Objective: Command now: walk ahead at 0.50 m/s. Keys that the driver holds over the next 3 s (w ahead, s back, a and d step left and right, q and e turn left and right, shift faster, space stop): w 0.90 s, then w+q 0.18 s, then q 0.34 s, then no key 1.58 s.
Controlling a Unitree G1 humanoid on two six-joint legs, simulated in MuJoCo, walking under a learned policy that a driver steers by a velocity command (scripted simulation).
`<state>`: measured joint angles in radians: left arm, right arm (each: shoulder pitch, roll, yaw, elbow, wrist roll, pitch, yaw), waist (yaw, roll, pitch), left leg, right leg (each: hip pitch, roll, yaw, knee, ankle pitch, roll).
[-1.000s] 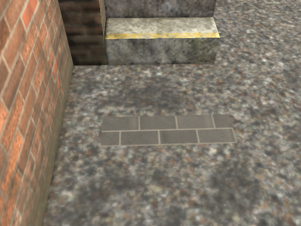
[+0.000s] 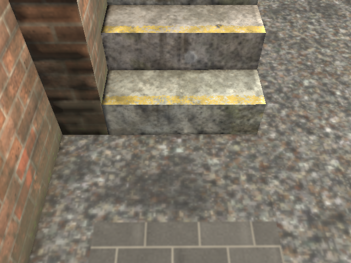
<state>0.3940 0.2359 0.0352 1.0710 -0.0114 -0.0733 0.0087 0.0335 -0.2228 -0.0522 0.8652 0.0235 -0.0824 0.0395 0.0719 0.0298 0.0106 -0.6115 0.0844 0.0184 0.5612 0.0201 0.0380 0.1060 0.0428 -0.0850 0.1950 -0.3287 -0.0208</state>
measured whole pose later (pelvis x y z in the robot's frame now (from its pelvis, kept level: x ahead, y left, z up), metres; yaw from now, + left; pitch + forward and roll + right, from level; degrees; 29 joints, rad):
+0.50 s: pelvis +0.28 +0.03 +0.01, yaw +0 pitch +0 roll +2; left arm 0.03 0.25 0.06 0.95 -0.01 -0.06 -0.01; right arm 0.38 -0.22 -0.03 1.02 0.01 -0.10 0.00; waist -0.07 -0.04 0.02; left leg 0.05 -0.07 0.06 0.16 -0.22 0.05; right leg -0.64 -0.11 0.02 0.61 0.08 -0.02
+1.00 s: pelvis +0.56 -0.04 +0.01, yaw +1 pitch +0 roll -1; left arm 0.28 0.24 0.04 1.04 0.01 -0.10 -0.01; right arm 0.12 -0.28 -0.07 0.90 0.02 -0.07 -0.01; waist 0.05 0.04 0.00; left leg -0.65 0.13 -0.04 0.76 -0.01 0.00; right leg -0.04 0.08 -0.08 0.20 -0.17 -0.08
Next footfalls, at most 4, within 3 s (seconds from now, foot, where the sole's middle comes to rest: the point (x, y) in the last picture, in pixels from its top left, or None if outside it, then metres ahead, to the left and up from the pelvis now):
0.06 left None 0.23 0.13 -0.77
0.64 right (224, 246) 0.56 -0.12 -0.77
1.20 left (165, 189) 0.78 0.13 -0.77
1.62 right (221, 175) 0.88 -0.11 -0.77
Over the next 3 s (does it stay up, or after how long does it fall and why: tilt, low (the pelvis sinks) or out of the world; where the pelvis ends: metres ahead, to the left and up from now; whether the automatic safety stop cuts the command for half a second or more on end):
stays up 0.79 0.00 0.01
